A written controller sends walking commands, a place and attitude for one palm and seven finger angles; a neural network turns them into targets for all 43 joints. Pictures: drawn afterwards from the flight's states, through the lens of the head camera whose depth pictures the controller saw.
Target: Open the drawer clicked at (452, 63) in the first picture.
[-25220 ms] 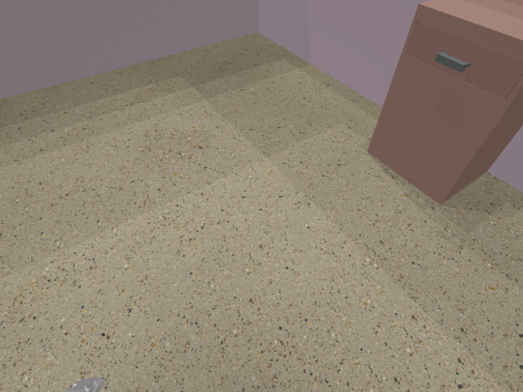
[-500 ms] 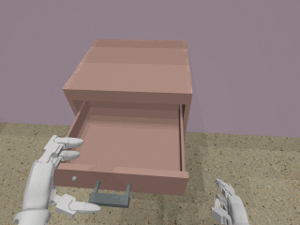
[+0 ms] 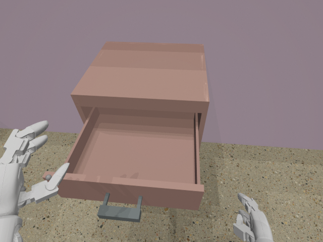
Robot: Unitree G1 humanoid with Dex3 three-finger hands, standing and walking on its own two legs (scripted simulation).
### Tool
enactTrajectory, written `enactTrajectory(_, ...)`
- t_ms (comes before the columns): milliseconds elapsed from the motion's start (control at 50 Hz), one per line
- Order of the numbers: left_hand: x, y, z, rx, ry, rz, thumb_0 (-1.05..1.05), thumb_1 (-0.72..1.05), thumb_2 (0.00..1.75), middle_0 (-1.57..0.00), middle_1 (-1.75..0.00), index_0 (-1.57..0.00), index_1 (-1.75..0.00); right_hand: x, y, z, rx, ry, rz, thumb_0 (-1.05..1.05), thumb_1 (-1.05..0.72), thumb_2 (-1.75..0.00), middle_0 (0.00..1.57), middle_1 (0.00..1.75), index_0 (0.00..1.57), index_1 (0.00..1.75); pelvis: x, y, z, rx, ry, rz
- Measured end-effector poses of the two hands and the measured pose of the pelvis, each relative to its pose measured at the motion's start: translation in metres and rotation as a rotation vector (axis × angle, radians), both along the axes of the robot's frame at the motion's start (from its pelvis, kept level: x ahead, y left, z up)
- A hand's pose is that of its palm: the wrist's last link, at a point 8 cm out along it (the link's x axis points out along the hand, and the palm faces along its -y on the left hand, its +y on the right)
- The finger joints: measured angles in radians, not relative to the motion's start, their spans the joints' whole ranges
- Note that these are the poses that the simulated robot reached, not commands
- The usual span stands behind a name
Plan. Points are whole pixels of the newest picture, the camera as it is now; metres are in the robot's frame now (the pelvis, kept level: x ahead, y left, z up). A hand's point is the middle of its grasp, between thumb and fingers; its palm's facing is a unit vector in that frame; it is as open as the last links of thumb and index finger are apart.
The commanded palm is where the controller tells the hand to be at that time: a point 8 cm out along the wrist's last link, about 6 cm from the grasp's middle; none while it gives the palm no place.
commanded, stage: draw the hand back to the body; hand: left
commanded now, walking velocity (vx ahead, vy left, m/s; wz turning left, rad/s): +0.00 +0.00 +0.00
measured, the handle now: (121, 205) +0.24 +0.16 -0.10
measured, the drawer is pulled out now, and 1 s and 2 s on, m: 0.30 0.30 0.30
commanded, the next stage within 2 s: step back with the hand held close in 0.32 s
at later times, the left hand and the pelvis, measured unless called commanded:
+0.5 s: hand (45, 174) +0.18 +0.24 +0.16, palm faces +0.39 -0.82 -0.42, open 7.4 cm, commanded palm +0.12 +0.28 +0.17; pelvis +0.00 -0.01 +0.00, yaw +1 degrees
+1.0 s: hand (26, 200) +0.14 +0.25 +0.15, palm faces +0.33 -0.80 -0.50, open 7.4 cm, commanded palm +0.08 +0.29 +0.17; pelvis -0.05 +0.01 -0.01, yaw +1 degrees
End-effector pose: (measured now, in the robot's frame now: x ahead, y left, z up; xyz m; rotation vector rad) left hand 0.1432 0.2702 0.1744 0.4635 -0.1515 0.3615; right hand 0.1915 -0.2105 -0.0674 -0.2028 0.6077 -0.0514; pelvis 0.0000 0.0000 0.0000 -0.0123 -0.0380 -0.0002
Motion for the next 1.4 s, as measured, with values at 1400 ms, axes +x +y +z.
enactTrajectory(1400,-0.065,0.029,0.008,0.116,-0.082,-0.088,0.01,0.89,0.90,-0.21,-0.30,-0.21,-0.30,-0.109,0.010,-0.003,-0.073,0.116,-0.063,0.01,-0.90,-0.90,0.20,0.30,0.20,0.30,-0.085,0.017,-0.005,-0.022,0.118,-0.004)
